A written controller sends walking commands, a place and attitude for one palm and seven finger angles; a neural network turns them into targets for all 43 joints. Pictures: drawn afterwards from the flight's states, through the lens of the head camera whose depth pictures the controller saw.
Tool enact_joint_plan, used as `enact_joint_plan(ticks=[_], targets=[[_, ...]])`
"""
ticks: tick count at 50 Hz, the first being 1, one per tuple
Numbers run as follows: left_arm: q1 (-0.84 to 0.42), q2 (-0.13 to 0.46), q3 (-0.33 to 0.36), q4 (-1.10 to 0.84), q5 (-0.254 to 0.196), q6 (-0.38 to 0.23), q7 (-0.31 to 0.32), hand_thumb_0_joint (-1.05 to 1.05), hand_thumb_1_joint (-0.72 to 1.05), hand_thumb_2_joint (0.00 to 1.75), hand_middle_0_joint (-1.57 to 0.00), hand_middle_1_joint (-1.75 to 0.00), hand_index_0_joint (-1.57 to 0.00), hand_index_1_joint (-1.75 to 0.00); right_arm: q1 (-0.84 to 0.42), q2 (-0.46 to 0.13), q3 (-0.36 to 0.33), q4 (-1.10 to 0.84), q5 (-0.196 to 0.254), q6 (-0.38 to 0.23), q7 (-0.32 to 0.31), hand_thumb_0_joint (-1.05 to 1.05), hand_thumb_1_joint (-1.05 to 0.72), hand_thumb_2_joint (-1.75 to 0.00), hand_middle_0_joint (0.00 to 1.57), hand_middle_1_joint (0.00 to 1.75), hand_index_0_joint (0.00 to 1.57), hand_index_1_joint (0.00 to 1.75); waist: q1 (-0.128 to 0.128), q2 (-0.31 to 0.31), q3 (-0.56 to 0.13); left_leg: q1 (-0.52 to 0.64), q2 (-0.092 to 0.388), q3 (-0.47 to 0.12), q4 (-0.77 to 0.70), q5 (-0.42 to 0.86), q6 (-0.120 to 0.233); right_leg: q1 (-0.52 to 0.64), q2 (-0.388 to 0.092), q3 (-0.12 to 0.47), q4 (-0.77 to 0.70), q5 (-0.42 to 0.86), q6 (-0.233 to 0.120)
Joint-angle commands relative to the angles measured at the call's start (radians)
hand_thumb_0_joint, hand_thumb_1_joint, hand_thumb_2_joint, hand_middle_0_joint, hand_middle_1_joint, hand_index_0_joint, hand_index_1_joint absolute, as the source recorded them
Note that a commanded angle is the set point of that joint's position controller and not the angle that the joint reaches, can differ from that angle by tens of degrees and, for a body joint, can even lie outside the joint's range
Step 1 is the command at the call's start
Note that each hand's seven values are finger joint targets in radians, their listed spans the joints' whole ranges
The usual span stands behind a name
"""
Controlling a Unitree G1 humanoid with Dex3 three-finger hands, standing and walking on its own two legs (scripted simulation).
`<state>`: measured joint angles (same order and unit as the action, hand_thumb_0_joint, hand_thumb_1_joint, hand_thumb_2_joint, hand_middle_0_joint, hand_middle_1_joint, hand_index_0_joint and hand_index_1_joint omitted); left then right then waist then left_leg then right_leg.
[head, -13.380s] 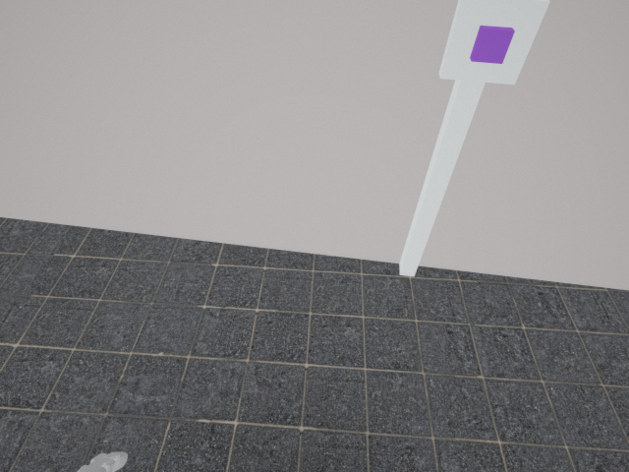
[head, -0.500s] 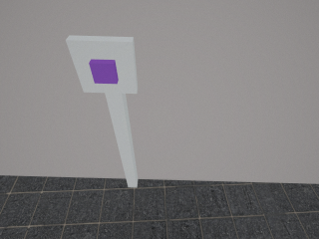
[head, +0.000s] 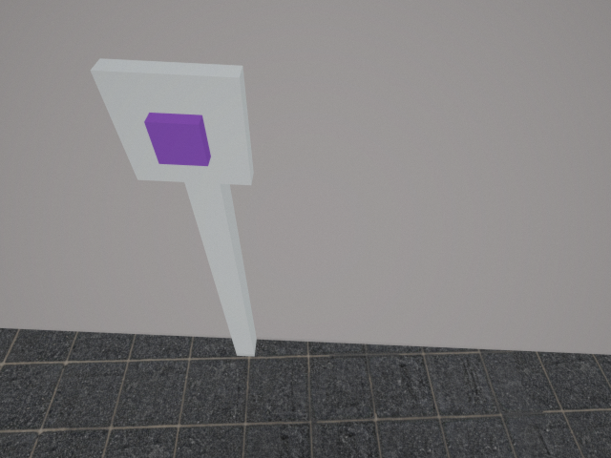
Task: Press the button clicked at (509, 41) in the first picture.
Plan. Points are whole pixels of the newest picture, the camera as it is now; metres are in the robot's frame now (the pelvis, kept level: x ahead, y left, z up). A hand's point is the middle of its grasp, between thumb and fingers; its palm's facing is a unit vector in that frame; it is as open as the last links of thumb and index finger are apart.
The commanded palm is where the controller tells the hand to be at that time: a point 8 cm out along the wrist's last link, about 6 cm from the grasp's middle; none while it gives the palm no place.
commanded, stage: come to a stop and stand still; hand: left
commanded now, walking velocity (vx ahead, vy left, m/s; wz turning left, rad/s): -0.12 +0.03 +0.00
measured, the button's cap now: (180, 138) +0.48 +0.21 +0.15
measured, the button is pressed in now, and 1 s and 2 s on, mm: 0 0 0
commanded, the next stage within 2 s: look again from close up in 0.88 s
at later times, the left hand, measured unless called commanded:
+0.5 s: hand out of the picture -0.01 +0.21 -0.17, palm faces +0.01 -0.98 -0.21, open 7.4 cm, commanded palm none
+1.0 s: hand out of the picture -0.13 +0.17 -0.18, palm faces +0.03 -0.99 -0.15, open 7.4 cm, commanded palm none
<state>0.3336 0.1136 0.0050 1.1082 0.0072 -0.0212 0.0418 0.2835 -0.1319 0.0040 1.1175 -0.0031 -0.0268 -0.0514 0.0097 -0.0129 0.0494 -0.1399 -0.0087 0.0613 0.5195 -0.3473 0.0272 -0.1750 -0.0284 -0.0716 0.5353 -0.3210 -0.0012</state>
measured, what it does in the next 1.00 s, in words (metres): shifts its weight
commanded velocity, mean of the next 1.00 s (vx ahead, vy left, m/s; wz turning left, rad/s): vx -0.01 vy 0.00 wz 0.00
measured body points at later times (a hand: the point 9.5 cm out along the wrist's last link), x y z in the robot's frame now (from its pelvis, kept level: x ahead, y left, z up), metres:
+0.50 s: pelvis -0.07 +0.02 +0.00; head -0.09 +0.03 +0.45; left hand -0.01 +0.26 -0.15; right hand -0.01 -0.21 -0.15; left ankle -0.06 +0.09 -0.74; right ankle -0.05 -0.12 -0.74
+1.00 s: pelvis -0.08 +0.01 +0.00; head -0.08 +0.02 +0.45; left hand -0.13 +0.22 -0.16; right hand -0.09 -0.21 -0.15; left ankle -0.06 +0.09 -0.74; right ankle -0.05 -0.12 -0.74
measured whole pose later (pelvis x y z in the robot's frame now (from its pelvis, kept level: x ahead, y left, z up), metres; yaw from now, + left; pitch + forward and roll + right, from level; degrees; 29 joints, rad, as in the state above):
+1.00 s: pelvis -0.08 +0.01 +0.00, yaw +0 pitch -1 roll +0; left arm 0.39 0.14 -0.02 1.10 0.02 0.00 0.02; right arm 0.33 -0.15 0.01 1.08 -0.01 0.00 -0.01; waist 0.01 -0.02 0.02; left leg -0.23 -0.03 0.07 0.48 -0.23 0.06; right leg -0.26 -0.04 -0.04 0.47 -0.20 0.01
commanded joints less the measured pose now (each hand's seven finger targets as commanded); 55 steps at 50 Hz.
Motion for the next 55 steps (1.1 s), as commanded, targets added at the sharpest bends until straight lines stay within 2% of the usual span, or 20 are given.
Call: enact_joint_plan(ticks=[1, 7, 9, 10, 11, 12, 13, 15, 17, 18, 19, 22, 25, 26, 27, 32, 36, 43, 47, 55], targets=[[0.076, 0.128, 0.033, -0.053, 0.004, -0.005, 0.023, 0.00, 0.90, 0.90, -0.20, -0.30, -0.20, -0.30, 0.090, -0.096, -0.033, -0.034, 0.001, 0.004, -0.005, 0.00, -0.90, -0.90, 0.20, 0.30, 0.20, 0.30, -0.012, 0.005, -0.075, 0.033, 0.119, -0.054, -0.016, 0.731, 0.007, 0.052, -0.115, 0.082, 0.003, 0.705, -0.040], [0.034, 0.118, 0.034, -0.084, 0.007, 0.011, 0.019, 0.00, 0.90, 0.90, -0.20, -0.30, -0.20, -0.30, 0.057, -0.099, -0.037, -0.057, -0.007, 0.008, 0.002, 0.00, -0.90, -0.90, 0.20, 0.30, 0.20, 0.30, -0.006, 0.024, -0.052, 0.016, 0.137, -0.080, -0.072, 0.643, 0.018, 0.017, -0.096, 0.086, -0.019, 0.475, -0.038], [0.027, 0.121, 0.031, -0.092, 0.006, 0.010, 0.017, 0.00, 0.90, 0.90, -0.20, -0.30, -0.20, -0.30, 0.051, -0.101, -0.033, -0.059, -0.009, 0.005, 0.003, 0.00, -0.90, -0.90, 0.20, 0.30, 0.20, 0.30, -0.004, 0.021, -0.052, 0.013, 0.134, -0.093, -0.086, 0.618, 0.019, 0.024, -0.092, 0.096, -0.032, 0.452, -0.043], [0.074, 0.175, 0.032, -0.065, 0.013, -0.002, 0.047, 0.00, 0.90, 0.90, -0.20, -0.30, -0.20, -0.30, -0.044, -0.180, -0.048, -0.137, 0.010, 0.009, 0.014, 0.00, -0.90, -0.90, 0.20, 0.30, 0.20, 0.30, 0.018, 0.007, -0.034, -0.042, 0.151, -0.049, 0.103, 0.709, -0.016, -0.022, -0.122, 0.110, -0.061, 0.683, -0.015], [0.050, 0.208, 0.033, -0.086, 0.013, -0.013, 0.040, 0.00, 0.90, 0.90, -0.20, -0.30, -0.20, -0.30, -0.063, -0.153, -0.036, -0.185, 0.009, 0.010, 0.026, 0.00, -0.90, -0.90, 0.20, 0.30, 0.20, 0.30, 0.004, 0.002, -0.046, -0.107, 0.101, -0.035, 0.111, 0.529, -0.026, 0.032, -0.163, 0.127, -0.043, 0.807, -0.035], [0.026, 0.205, 0.032, -0.108, 0.009, -0.015, 0.032, 0.00, 0.90, 0.90, -0.20, -0.30, -0.20, -0.30, -0.010, -0.110, -0.037, -0.169, -0.003, 0.007, 0.024, 0.00, -0.90, -0.90, 0.20, 0.30, 0.20, 0.30, -0.020, -0.039, -0.131, -0.085, 0.075, -0.049, 0.052, 0.321, -0.014, 0.076, -0.187, 0.157, 0.012, 0.848, -0.063], [-0.019, 0.195, 0.025, -0.124, 0.006, -0.010, 0.028, 0.00, 0.90, 0.90, -0.20, -0.30, -0.20, -0.30, 0.024, -0.119, -0.039, -0.161, -0.004, 0.010, 0.023, 0.00, -0.90, -0.90, 0.20, 0.30, 0.20, 0.30, -0.035, -0.064, -0.167, -0.074, 0.087, -0.062, 0.004, 0.276, -0.004, 0.075, -0.172, 0.122, 0.021, 0.711, -0.063], [-0.044, 0.172, 0.014, -0.148, 0.005, 0.000, 0.020, 0.00, 0.90, 0.90, -0.20, -0.30, -0.20, -0.30, 0.012, -0.142, -0.037, -0.165, -0.008, 0.010, 0.027, 0.00, -0.90, -0.90, 0.20, 0.30, 0.20, 0.30, -0.025, 0.007, -0.149, -0.048, 0.123, -0.107, -0.040, 0.401, 0.013, 0.022, -0.109, 0.094, 0.011, 0.424, -0.044], [-0.041, 0.164, 0.011, -0.150, 0.004, 0.005, 0.015, 0.00, 0.90, 0.90, -0.20, -0.30, -0.20, -0.30, 0.005, -0.162, -0.035, -0.171, -0.017, 0.006, 0.023, 0.00, -0.90, -0.90, 0.20, 0.30, 0.20, 0.30, -0.012, 0.042, -0.109, -0.061, 0.146, -0.136, -0.050, 0.484, 0.033, -0.002, -0.073, 0.074, 0.001, 0.284, -0.039], [-0.052, 0.165, 0.009, -0.148, 0.004, 0.012, 0.013, 0.00, 0.90, 0.90, -0.20, -0.30, -0.20, -0.30, -0.009, -0.164, -0.033, -0.174, -0.015, 0.006, 0.023, 0.00, -0.90, -0.90, 0.20, 0.30, 0.20, 0.30, -0.009, 0.089, -0.072, -0.083, 0.146, -0.145, -0.082, 0.446, 0.035, -0.013, -0.065, 0.069, -0.011, 0.209, -0.035], [-0.051, 0.165, 0.006, -0.148, 0.005, 0.017, 0.010, 0.00, 0.90, 0.90, -0.20, -0.30, -0.20, -0.30, -0.027, -0.162, -0.030, -0.181, -0.015, 0.009, 0.025, 0.00, -0.90, -0.90, 0.20, 0.30, 0.20, 0.30, -0.002, 0.092, -0.026, -0.118, 0.144, -0.154, -0.115, 0.338, 0.037, -0.026, -0.057, 0.070, -0.037, 0.132, -0.031], [-0.054, 0.166, 0.003, -0.150, 0.013, 0.025, 0.000, 0.00, 0.90, 0.90, -0.20, -0.30, -0.20, -0.30, -0.033, -0.168, -0.028, -0.191, -0.017, 0.013, 0.033, 0.00, -0.90, -0.90, 0.20, 0.30, 0.20, 0.30, -0.001, 0.049, 0.081, -0.228, 0.132, -0.175, -0.206, -0.013, 0.034, -0.051, -0.050, 0.076, -0.075, 0.034, -0.031], [-0.034, 0.164, 0.002, -0.151, 0.017, 0.028, -0.006, 0.00, 0.90, 0.90, -0.20, -0.30, -0.20, -0.30, -0.027, -0.182, -0.034, -0.195, -0.019, 0.019, 0.039, 0.00, -0.90, -0.90, 0.20, 0.30, 0.20, 0.30, -0.001, 0.035, 0.114, -0.280, 0.125, -0.187, -0.266, -0.214, 0.031, -0.071, -0.042, 0.078, -0.086, -0.025, -0.030], [-0.025, 0.165, 0.003, -0.152, 0.018, 0.027, -0.007, 0.00, 0.90, 0.90, -0.20, -0.30, -0.20, -0.30, -0.022, -0.185, -0.035, -0.194, -0.020, 0.019, 0.040, 0.00, -0.90, -0.90, 0.20, 0.30, 0.20, 0.30, 0.000, 0.062, 0.097, -0.284, 0.125, -0.193, -0.276, -0.221, 0.033, -0.055, -0.041, 0.070, -0.078, -0.013, -0.030], [-0.010, 0.163, 0.004, -0.150, 0.019, 0.027, -0.008, 0.00, 0.90, 0.90, -0.20, -0.30, -0.20, -0.30, -0.027, -0.183, -0.035, -0.193, -0.020, 0.020, 0.041, 0.00, -0.90, -0.90, 0.20, 0.30, 0.20, 0.30, 0.005, 0.054, 0.090, -0.289, 0.128, -0.189, -0.280, -0.243, 0.035, -0.050, -0.039, 0.067, -0.079, -0.019, -0.027], [0.028, 0.152, 0.003, -0.139, 0.020, 0.020, -0.010, 0.00, 0.90, 0.90, -0.20, -0.30, -0.20, -0.30, -0.007, -0.181, -0.033, -0.182, -0.018, 0.022, 0.042, 0.00, -0.90, -0.90, 0.20, 0.30, 0.20, 0.30, 0.003, 0.020, 0.063, -0.269, 0.117, -0.180, -0.266, -0.242, 0.036, -0.068, -0.048, 0.090, -0.112, -0.066, -0.025], [0.040, 0.147, 0.000, -0.121, 0.016, 0.011, -0.011, 0.00, 0.90, 0.90, -0.20, -0.30, -0.20, -0.30, 0.028, -0.162, -0.029, -0.155, -0.016, 0.023, 0.041, 0.00, -0.90, -0.90, 0.20, 0.30, 0.20, 0.30, -0.012, -0.010, 0.055, -0.223, 0.102, -0.167, -0.230, -0.193, 0.033, -0.117, -0.060, 0.127, -0.157, -0.123, -0.032], [0.079, 0.126, -0.007, -0.076, 0.012, 0.000, -0.010, 0.00, 0.90, 0.90, -0.20, -0.30, -0.20, -0.30, 0.061, -0.137, -0.021, -0.102, -0.010, 0.011, 0.036, 0.00, -0.90, -0.90, 0.20, 0.30, 0.20, 0.30, -0.010, 0.034, 0.045, -0.206, 0.108, -0.165, -0.231, -0.141, 0.030, -0.102, -0.064, 0.138, -0.160, -0.052, -0.035], [0.090, 0.113, -0.012, -0.053, 0.010, -0.005, -0.008, 0.00, 0.90, 0.90, -0.20, -0.30, -0.20, -0.30, 0.075, -0.123, -0.017, -0.078, -0.007, 0.008, 0.033, 0.00, -0.90, -0.90, 0.20, 0.30, 0.20, 0.30, -0.010, -0.008, 0.050, -0.196, 0.103, -0.153, -0.215, -0.083, 0.026, -0.095, -0.071, 0.144, -0.169, -0.026, -0.036], [0.091, 0.098, -0.013, -0.030, 0.007, -0.010, -0.004, 0.00, 0.90, 0.90, -0.20, -0.30, -0.20, -0.30, 0.083, -0.097, -0.008, -0.043, -0.005, -0.003, 0.027, 0.00, -0.90, -0.90, 0.20, 0.30, 0.20, 0.30, -0.005, 0.010, 0.036, -0.168, 0.104, -0.134, -0.205, 0.030, 0.021, -0.054, -0.076, 0.133, -0.158, 0.089, -0.038]])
